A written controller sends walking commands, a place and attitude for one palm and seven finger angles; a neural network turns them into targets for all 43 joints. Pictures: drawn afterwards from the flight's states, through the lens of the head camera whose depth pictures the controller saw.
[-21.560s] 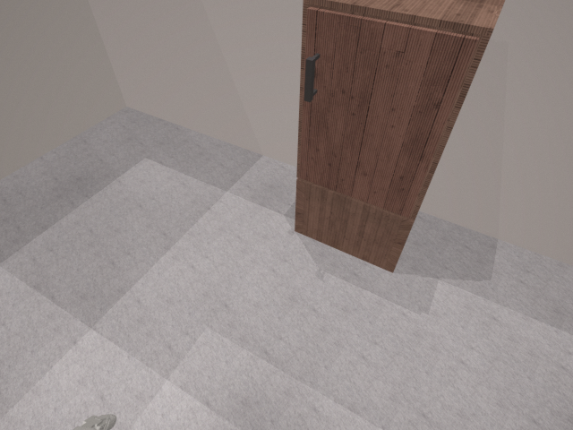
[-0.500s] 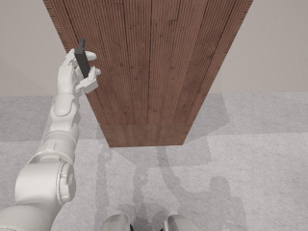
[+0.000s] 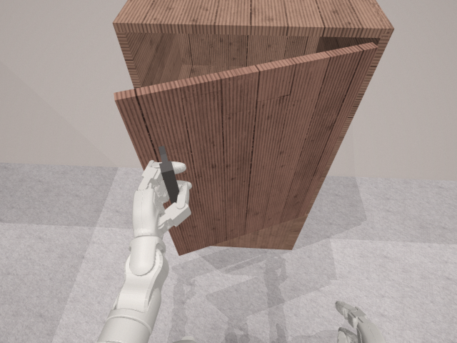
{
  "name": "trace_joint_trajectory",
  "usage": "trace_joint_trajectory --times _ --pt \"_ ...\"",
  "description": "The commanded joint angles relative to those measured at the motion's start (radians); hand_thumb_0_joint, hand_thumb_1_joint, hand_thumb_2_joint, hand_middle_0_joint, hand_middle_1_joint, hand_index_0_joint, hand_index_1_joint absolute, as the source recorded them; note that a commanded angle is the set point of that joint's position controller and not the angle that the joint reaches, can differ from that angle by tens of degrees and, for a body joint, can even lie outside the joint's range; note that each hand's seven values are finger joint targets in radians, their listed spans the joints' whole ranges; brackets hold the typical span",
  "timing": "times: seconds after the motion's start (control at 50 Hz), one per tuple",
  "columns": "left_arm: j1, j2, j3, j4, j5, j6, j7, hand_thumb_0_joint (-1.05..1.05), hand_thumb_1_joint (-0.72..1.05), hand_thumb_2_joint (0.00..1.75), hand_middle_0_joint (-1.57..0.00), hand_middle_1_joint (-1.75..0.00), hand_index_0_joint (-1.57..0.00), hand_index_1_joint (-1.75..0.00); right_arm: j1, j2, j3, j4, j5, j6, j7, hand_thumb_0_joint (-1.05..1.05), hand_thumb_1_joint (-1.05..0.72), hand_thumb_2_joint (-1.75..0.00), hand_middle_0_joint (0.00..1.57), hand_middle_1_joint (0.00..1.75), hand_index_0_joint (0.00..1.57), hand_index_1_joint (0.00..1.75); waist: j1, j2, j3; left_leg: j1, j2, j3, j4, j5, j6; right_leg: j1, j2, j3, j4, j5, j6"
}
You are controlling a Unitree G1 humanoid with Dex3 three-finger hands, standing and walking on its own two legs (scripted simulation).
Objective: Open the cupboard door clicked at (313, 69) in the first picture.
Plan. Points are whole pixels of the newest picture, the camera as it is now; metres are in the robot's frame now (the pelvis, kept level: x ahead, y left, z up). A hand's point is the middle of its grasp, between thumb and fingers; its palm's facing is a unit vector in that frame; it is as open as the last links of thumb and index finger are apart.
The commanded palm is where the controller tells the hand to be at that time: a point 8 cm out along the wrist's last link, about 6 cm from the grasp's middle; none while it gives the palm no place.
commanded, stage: pull the door open along its arc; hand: left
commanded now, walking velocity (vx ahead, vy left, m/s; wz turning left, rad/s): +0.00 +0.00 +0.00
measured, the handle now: (170, 179) +0.39 +0.12 +0.06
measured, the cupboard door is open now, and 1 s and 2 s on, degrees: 22 37 39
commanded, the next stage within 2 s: open thumb and fingers to let go in 0.48 s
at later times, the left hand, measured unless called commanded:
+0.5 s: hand (219, 249) +0.26 +0.03 +0.06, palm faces +0.28 -0.96 -0.03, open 5.9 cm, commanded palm +0.20 +0.06 +0.06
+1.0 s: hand (207, 259) +0.24 +0.04 +0.06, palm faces +0.36 -0.93 -0.02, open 10.6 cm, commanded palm +0.20 +0.07 +0.06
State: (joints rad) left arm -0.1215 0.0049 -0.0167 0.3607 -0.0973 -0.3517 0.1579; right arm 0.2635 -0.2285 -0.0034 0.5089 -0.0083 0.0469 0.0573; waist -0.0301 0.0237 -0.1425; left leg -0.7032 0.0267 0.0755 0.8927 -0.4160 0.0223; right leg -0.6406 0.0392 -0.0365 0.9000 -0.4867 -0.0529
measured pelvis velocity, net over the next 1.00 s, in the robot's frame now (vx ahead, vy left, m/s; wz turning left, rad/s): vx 0.00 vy -0.05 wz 0.07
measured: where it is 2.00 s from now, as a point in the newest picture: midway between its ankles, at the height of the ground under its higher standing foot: outside the picture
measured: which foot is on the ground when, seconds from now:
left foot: down 0.00-1.00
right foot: down 0.00-1.00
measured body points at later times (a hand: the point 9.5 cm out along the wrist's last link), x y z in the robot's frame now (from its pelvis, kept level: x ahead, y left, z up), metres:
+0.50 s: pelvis +0.00 -0.04 +0.00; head +0.01 -0.07 +0.45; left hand +0.24 +0.08 +0.07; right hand +0.17 -0.25 -0.10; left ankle +0.01 +0.11 -0.69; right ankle -0.03 -0.09 -0.69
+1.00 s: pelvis +0.00 -0.05 -0.01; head +0.03 -0.09 +0.44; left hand +0.22 +0.09 +0.06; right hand +0.20 -0.25 -0.10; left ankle +0.01 +0.11 -0.69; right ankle -0.03 -0.09 -0.69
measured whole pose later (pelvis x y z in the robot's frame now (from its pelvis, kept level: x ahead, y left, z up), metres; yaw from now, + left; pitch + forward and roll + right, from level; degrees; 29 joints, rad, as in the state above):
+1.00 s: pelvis +0.00 -0.05 -0.01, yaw +4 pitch +10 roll +2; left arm 0.34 -0.06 -0.26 -0.03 0.04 -0.26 0.46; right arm 0.21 -0.21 0.01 0.51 -0.05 -0.02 0.02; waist 0.00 0.05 -0.15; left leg -0.66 -0.01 -0.05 0.90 -0.41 -0.03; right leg -0.59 0.04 -0.11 0.94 -0.53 -0.12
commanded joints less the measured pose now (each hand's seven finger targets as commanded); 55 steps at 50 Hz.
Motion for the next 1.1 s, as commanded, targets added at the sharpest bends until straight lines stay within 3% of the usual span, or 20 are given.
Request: trace_joint_trajectory --times 0.0,0.06,0.12,0.22,0.28,0.4,0.46,0.54,0.56,0.6,0.66,0.72,0.74,0.86,0.96,1.02,1.08 --pt "-0.091 0.047 0.047 -0.302 0.065 -0.058 0.218 0.00 0.90 0.90 -0.40 -1.35 -0.40 -1.35 -0.026 -0.083 -0.036 -0.118 -0.022 -0.034 0.004 0.00 -0.90 -0.90 0.20 0.30 0.20 0.30 0.052 -0.034 -0.276 0.207 -0.031 -0.059 -0.041 0.362 -0.002 0.124 -0.014 0.013 -0.077 0.500 0.033" --pt "-0.052 -0.025 -0.044 -0.340 0.126 -0.023 0.304 0.00 0.90 0.90 -0.40 -1.35 -0.40 -1.35 -0.045 -0.078 -0.034 -0.127 -0.031 -0.026 0.007 0.00 -0.90 -0.90 0.20 0.30 0.20 0.30 0.037 -0.061 -0.265 0.203 -0.031 -0.068 -0.039 0.324 -0.002 0.115 -0.018 0.014 -0.085 0.462 0.032" --pt "-0.026 -0.061 -0.114 -0.361 0.175 0.008 0.338 0.00 0.90 0.90 -0.40 -1.35 -0.40 -1.35 -0.058 -0.074 -0.032 -0.133 -0.038 -0.017 -0.005 0.00 -0.90 -0.90 0.20 0.30 0.20 0.30 0.017 -0.085 -0.244 0.200 -0.034 -0.069 -0.037 0.283 0.001 0.119 -0.025 0.030 -0.111 0.451 0.035" --pt "0.059 -0.152 -0.193 -0.400 0.171 0.054 0.370 0.00 0.90 0.90 -0.40 -1.35 -0.40 -1.35 -0.104 -0.053 -0.018 -0.151 -0.040 -0.030 -0.027 0.00 -0.90 -0.90 0.20 0.30 0.20 0.30 0.013 -0.149 -0.199 0.193 -0.041 -0.077 -0.048 0.222 0.000 0.155 -0.047 0.055 -0.172 0.451 0.053" --pt "0.082 -0.172 -0.216 -0.429 0.171 0.071 0.382 0.00 0.90 0.90 -0.40 -1.35 -0.40 -1.35 -0.124 -0.043 -0.010 -0.147 -0.043 -0.045 -0.035 0.00 -0.90 -0.90 0.20 0.30 0.20 0.30 0.010 -0.161 -0.169 0.178 -0.048 -0.083 -0.051 0.190 -0.003 0.175 -0.071 0.090 -0.211 0.447 0.067" --pt "0.296 -0.227 -0.300 -0.522 0.164 0.080 0.347 0.00 0.90 0.90 -0.40 -1.35 -0.40 -1.35 -0.141 -0.029 -0.004 -0.157 -0.034 -0.078 -0.024 0.00 -0.90 -0.90 0.20 0.30 0.20 0.30 0.021 -0.112 -0.151 0.196 -0.053 -0.090 -0.055 0.198 -0.010 0.217 -0.092 0.113 -0.241 0.502 0.070" --pt "0.403 -0.238 -0.329 -0.584 0.157 0.083 0.327 0.00 0.90 0.90 -0.40 -1.35 -0.40 -1.35 -0.144 -0.026 -0.003 -0.166 -0.030 -0.095 -0.016 0.00 -0.90 -0.90 0.20 0.30 0.20 0.30 0.022 -0.123 -0.145 0.199 -0.055 -0.094 -0.054 0.208 -0.010 0.235 -0.095 0.109 -0.238 0.555 0.073" --pt "0.270 -0.192 -0.277 -0.551 0.158 0.072 0.350 0.00 0.90 0.90 -0.40 -1.35 -0.40 -1.35 -0.151 -0.034 0.000 -0.147 -0.038 -0.109 -0.028 0.00 -0.90 -0.90 0.20 0.30 0.20 0.30 0.006 -0.118 -0.073 0.159 -0.060 -0.106 -0.031 0.148 -0.011 0.155 -0.101 0.134 -0.256 0.416 0.073" --pt "0.178 -0.164 -0.247 -0.530 0.156 0.063 0.362 0.00 0.90 0.90 -0.40 -1.35 -0.40 -1.35 -0.159 -0.037 0.003 -0.132 -0.042 -0.112 -0.033 0.00 -0.90 -0.90 0.20 0.30 0.20 0.30 -0.008 -0.129 -0.053 0.140 -0.060 -0.109 -0.016 0.127 -0.009 0.122 -0.108 0.148 -0.262 0.381 0.079" --pt "0.209 -0.156 -0.217 -0.500 0.151 0.052 0.368 0.00 0.76 0.84 -0.39 -1.34 -0.39 -1.34 -0.164 -0.031 0.002 -0.127 -0.047 -0.117 -0.039 0.00 -0.90 -0.90 0.20 0.30 0.20 0.30 0.013 -0.149 -0.079 0.113 -0.066 -0.116 -0.007 0.119 -0.012 0.145 -0.118 0.175 -0.265 0.374 0.083" --pt "0.280 -0.165 -0.221 -0.533 0.145 0.045 0.355 0.00 0.55 0.75 -0.38 -1.31 -0.38 -1.31 -0.146 -0.031 -0.005 -0.137 -0.044 -0.116 -0.036 0.00 -0.90 -0.90 0.20 0.30 0.20 0.30 0.036 -0.141 -0.185 0.120 -0.069 -0.112 -0.016 0.181 -0.014 0.235 -0.119 0.165 -0.207 0.580 0.087" --pt "0.345 -0.166 -0.235 -0.570 0.155 0.050 0.335 0.00 0.34 0.66 -0.36 -1.29 -0.36 -1.29 -0.123 -0.036 -0.012 -0.147 -0.040 -0.105 -0.032 0.00 -0.90 -0.90 0.20 0.30 0.20 0.30 0.036 -0.144 -0.236 0.124 -0.070 -0.109 -0.014 0.239 -0.014 0.296 -0.121 0.153 -0.161 0.782 0.093" --pt "0.349 -0.176 -0.251 -0.581 0.155 0.053 0.328 0.00 0.27 0.63 -0.35 -1.28 -0.35 -1.28 -0.124 -0.036 -0.011 -0.150 -0.038 -0.103 -0.032 0.00 -0.90 -0.90 0.20 0.30 0.20 0.30 0.029 -0.131 -0.219 0.127 -0.069 -0.108 -0.014 0.239 -0.013 0.286 -0.122 0.147 -0.157 0.797 0.095" --pt "0.325 -0.192 -0.300 -0.621 0.156 0.035 0.305 0.00 -0.15 0.45 -0.32 -1.24 -0.32 -1.24 -0.131 -0.048 -0.010 -0.153 -0.037 -0.108 -0.037 0.00 -0.90 -0.90 0.20 0.30 0.20 0.30 -0.008 -0.148 -0.148 0.128 -0.062 -0.120 -0.001 0.196 -0.002 0.191 -0.114 0.130 -0.167 0.678 0.099" --pt "0.310 -0.186 -0.304 -0.620 0.154 0.010 0.297 0.00 -0.50 0.30 -0.30 -1.20 -0.30 -1.20 -0.138 -0.053 -0.012 -0.156 -0.037 -0.119 -0.041 0.00 -0.90 -0.90 0.20 0.30 0.20 0.30 -0.002 -0.147 -0.150 0.109 -0.063 -0.126 0.014 0.158 -0.002 0.151 -0.113 0.140 -0.173 0.540 0.091" --pt "0.313 -0.171 -0.291 -0.630 0.160 0.017 0.308 0.00 -0.50 0.30 -0.29 -1.15 -0.29 -1.15 -0.135 -0.050 -0.013 -0.159 -0.035 -0.120 -0.042 0.00 -0.90 -0.90 0.20 0.30 0.20 0.30 0.007 -0.115 -0.184 0.110 -0.064 -0.123 0.020 0.173 -0.002 0.169 -0.114 0.148 -0.167 0.550 0.085" --pt "0.271 -0.204 -0.326 -0.614 0.173 0.032 0.324 0.00 -0.50 0.30 -0.27 -1.00 -0.27 -1.00 -0.134 -0.047 -0.009 -0.163 -0.032 -0.121 -0.042 0.00 -0.90 -0.90 0.20 0.30 0.20 0.30 -0.006 -0.103 -0.172 0.130 -0.063 -0.120 0.016 0.158 0.001 0.120 -0.099 0.110 -0.163 0.458 0.074"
